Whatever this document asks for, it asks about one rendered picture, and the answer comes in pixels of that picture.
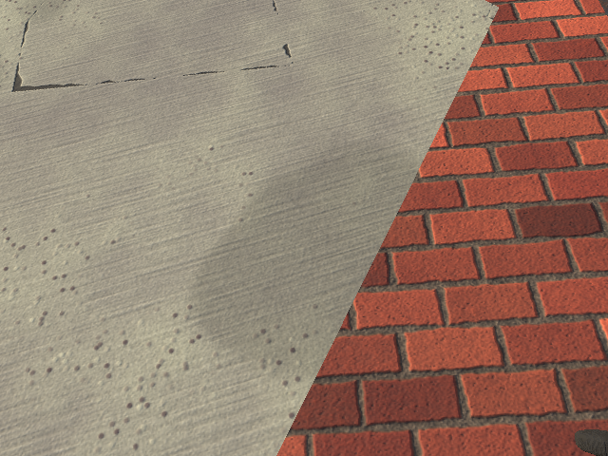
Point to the robot right hand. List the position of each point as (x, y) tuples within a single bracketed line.
[(593, 441)]

